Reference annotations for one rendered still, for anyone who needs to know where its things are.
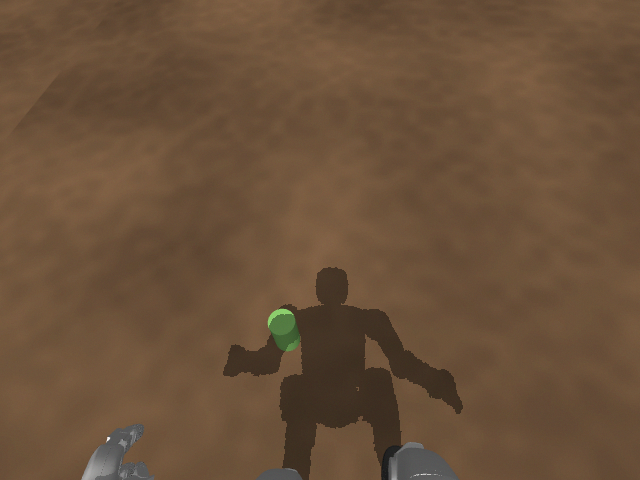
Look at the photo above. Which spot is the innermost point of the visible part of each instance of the can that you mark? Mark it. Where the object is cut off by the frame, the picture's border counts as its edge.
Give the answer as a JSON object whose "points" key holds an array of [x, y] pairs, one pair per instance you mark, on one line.
{"points": [[284, 330]]}

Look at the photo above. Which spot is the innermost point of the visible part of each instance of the left robot hand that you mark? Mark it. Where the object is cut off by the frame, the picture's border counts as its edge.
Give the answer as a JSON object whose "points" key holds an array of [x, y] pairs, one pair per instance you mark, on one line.
{"points": [[106, 461]]}

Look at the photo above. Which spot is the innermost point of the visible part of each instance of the right robot foot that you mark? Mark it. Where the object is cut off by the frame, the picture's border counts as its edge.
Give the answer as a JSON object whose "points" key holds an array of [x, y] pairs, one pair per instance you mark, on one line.
{"points": [[385, 463]]}

